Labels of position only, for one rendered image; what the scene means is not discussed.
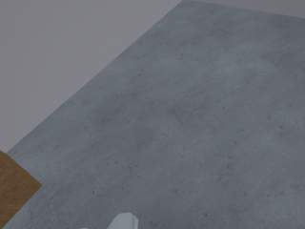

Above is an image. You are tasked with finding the robot left thigh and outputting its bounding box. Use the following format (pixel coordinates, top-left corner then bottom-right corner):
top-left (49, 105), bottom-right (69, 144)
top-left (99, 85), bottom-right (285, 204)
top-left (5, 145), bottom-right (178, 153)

top-left (107, 213), bottom-right (138, 229)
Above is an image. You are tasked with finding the cabinet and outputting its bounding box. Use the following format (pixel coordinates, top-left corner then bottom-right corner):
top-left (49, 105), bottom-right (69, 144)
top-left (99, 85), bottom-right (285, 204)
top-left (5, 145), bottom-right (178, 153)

top-left (0, 151), bottom-right (42, 229)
